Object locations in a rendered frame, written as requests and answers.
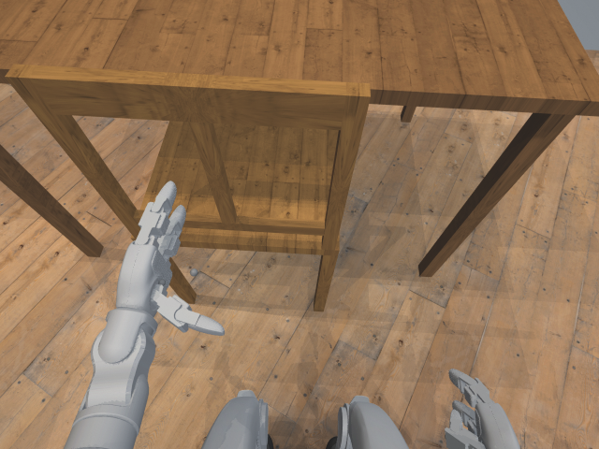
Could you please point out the robot left thigh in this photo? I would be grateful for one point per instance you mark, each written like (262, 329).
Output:
(242, 424)

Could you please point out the left robot hand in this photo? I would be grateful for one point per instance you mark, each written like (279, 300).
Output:
(146, 262)

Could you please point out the right robot hand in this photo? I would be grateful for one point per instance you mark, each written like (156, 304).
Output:
(488, 426)

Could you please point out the table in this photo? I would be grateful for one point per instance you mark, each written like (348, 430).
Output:
(503, 55)

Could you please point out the chair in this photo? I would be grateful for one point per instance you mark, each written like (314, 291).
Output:
(259, 164)

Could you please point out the robot right thigh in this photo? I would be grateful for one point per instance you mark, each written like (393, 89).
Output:
(364, 425)

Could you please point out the left robot forearm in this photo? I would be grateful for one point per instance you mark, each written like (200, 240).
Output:
(112, 409)

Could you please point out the robot thigh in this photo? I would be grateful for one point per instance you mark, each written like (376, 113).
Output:
(364, 425)
(242, 424)

